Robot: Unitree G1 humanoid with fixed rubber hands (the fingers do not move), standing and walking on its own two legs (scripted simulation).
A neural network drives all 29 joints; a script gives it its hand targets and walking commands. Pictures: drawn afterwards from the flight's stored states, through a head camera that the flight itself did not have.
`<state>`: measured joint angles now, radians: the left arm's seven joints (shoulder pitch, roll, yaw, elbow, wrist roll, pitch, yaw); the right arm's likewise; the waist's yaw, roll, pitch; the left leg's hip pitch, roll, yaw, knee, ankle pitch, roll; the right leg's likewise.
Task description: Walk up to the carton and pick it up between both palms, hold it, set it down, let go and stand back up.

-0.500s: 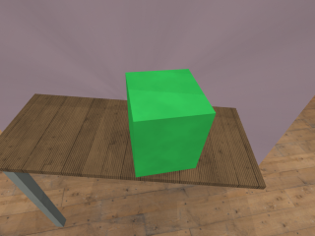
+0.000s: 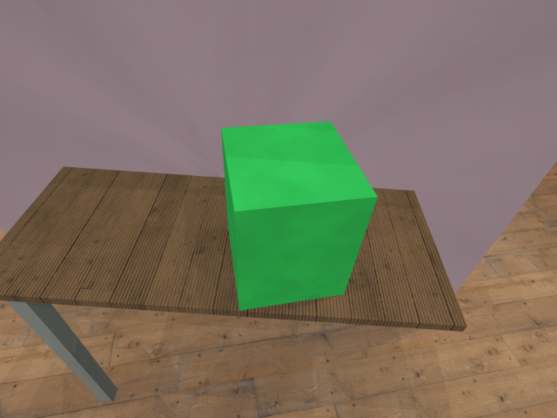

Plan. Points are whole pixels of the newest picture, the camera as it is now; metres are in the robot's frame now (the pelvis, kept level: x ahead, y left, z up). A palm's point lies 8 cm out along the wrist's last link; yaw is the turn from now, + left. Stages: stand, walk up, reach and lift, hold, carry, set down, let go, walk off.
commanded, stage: stand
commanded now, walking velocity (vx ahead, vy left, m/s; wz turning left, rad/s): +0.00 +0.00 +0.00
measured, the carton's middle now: (285, 215) +0.46 +0.00 +0.05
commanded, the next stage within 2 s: none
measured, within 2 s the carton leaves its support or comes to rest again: neither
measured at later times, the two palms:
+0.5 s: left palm out of the picture +0.06 +0.27 -0.12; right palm out of the picture +0.07 -0.29 -0.11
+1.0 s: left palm out of the picture +0.05 +0.27 -0.12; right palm out of the picture +0.06 -0.29 -0.11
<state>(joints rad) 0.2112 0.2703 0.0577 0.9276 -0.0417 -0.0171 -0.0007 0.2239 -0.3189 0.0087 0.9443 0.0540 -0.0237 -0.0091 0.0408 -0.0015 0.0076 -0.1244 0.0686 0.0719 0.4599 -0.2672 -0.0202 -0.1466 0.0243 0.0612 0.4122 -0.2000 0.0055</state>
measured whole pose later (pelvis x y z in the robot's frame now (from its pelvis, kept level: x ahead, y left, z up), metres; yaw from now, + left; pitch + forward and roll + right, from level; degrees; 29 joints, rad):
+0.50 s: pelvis +0.00 -0.01 +0.00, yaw +0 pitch -4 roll +0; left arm 0.21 0.27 0.06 0.96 -0.04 -0.02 0.00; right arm 0.22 -0.32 0.01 0.98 0.05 -0.02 -0.01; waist 0.04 0.00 0.02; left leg -0.12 0.07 0.07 0.44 -0.25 -0.03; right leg -0.15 0.02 0.06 0.41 -0.19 0.01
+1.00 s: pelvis -0.01 -0.01 +0.00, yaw +0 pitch -4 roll +0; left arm 0.21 0.28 0.06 0.98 -0.04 -0.01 0.00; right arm 0.22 -0.33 0.01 1.01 0.05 -0.02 -0.01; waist 0.04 0.00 0.03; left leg -0.12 0.07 0.07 0.43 -0.24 -0.03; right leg -0.15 0.02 0.06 0.41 -0.19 0.01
